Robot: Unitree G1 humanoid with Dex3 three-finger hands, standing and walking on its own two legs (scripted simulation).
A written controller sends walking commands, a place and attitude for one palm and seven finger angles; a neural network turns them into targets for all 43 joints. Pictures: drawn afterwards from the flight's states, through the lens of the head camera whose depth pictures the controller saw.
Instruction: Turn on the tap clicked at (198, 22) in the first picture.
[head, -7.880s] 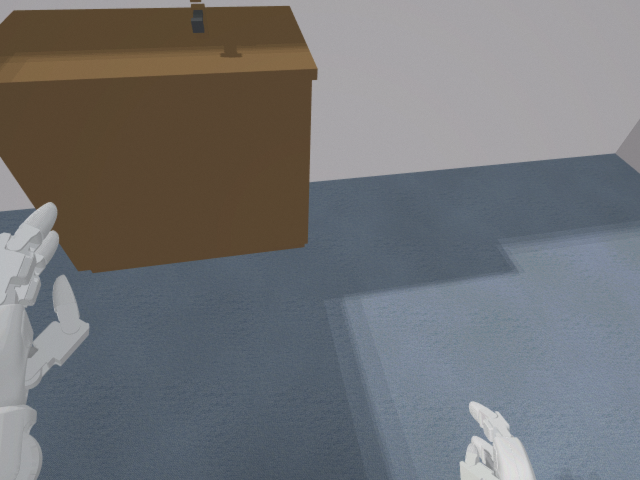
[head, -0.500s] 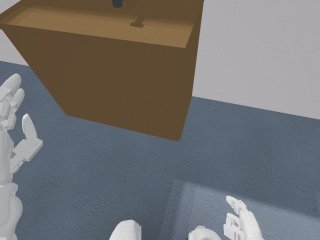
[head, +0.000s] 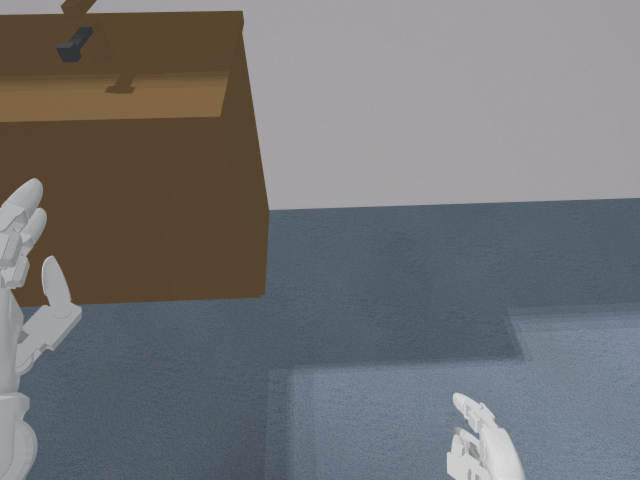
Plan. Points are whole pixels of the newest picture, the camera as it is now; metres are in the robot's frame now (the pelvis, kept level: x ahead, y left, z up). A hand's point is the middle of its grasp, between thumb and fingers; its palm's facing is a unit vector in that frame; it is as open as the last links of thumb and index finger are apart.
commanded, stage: turn to face it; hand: left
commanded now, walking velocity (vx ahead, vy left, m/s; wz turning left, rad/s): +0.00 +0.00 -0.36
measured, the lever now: (68, 52) +0.78 +0.58 +0.12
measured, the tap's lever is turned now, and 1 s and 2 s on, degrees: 0 0 0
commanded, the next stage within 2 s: take the last steps up to it in 0.28 s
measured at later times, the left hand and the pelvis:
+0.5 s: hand (143, 346) +0.19 +0.17 +0.18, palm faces +0.28 -0.86 -0.42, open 7.4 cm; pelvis -0.05 -0.04 +0.00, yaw -8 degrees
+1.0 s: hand (123, 325) +0.20 +0.19 +0.18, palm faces +0.28 -0.84 -0.47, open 7.4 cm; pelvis -0.03 -0.02 +0.01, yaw -6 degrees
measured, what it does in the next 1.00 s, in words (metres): steps on the spot: right foot, then left foot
